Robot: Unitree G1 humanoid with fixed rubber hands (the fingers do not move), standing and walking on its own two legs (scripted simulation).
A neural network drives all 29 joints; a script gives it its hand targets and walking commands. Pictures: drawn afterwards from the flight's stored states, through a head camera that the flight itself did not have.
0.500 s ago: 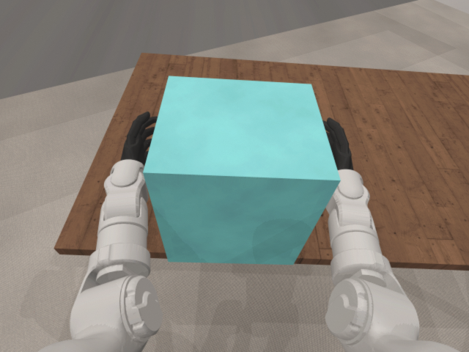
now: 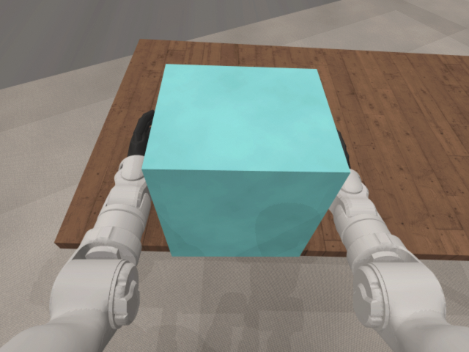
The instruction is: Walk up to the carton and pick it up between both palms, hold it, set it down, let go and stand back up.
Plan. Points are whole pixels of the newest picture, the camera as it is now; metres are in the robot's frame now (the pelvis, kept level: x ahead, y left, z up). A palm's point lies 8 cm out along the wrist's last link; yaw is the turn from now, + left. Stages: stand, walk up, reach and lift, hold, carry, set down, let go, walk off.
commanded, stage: set down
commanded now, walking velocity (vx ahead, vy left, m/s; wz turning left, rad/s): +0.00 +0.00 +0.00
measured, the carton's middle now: (238, 169) +0.41 +0.03 +0.06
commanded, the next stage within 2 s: none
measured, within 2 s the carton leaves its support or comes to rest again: neither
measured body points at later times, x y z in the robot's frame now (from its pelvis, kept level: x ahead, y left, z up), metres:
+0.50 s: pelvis -0.02 -0.02 -0.01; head +0.03 -0.01 +0.44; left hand +0.42 +0.24 +0.13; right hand +0.46 -0.20 +0.13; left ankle +0.01 +0.11 -0.74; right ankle -0.01 -0.13 -0.74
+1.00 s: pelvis -0.02 -0.02 +0.00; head +0.00 +0.00 +0.45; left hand +0.42 +0.24 +0.22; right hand +0.46 -0.19 +0.23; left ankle +0.01 +0.11 -0.74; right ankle -0.01 -0.13 -0.74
